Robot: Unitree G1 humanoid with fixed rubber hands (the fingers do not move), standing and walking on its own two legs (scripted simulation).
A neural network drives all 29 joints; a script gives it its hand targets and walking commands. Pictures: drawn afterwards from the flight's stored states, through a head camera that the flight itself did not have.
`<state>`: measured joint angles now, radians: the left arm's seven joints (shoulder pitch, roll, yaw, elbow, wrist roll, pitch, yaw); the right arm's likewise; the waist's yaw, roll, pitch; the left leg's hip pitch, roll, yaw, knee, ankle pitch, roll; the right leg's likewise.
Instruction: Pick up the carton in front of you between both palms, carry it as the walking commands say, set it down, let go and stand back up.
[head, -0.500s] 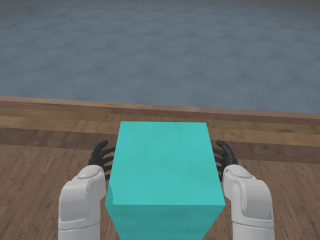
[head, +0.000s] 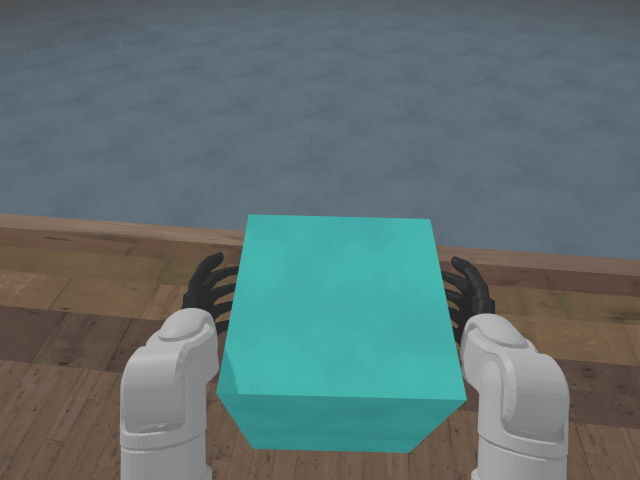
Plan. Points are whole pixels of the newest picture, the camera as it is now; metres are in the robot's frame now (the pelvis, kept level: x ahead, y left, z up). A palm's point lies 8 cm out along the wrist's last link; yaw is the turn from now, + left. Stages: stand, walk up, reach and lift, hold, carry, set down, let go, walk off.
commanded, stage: carry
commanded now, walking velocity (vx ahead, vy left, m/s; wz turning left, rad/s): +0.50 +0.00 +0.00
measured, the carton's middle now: (334, 342) +0.29 +0.01 +0.04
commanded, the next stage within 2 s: none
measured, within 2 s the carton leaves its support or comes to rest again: neither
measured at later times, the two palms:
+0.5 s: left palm (258, 132) +0.68 +0.15 +0.10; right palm (422, 133) +0.66 -0.15 +0.11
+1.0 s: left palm (291, 81) +0.97 +0.12 +0.07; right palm (414, 84) +0.97 -0.18 +0.07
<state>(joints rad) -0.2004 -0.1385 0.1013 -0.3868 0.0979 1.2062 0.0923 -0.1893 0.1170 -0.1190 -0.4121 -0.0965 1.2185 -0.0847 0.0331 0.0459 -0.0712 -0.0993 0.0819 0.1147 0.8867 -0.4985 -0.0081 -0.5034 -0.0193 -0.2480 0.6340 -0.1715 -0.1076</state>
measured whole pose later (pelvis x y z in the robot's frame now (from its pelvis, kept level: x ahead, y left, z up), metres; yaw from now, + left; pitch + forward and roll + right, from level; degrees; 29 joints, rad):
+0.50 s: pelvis +0.30 +0.02 +0.00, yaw -2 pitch +4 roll +0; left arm -0.67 0.02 0.19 0.10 0.04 1.20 0.12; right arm -0.68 0.02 -0.20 0.11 -0.08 1.19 -0.12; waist -0.03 -0.03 0.02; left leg -0.55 -0.02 0.15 0.68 -0.21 0.12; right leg -0.29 0.00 -0.05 1.11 -0.52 -0.04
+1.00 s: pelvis +0.63 -0.02 -0.10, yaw +0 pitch -1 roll +3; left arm -0.67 -0.04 0.22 0.12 0.12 1.21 0.11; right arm -0.67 -0.01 -0.21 0.14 -0.04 1.19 -0.11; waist 0.01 -0.04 -0.09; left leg -0.17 -0.02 0.12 1.30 -0.73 0.04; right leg -0.47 0.00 -0.12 0.63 0.43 -0.09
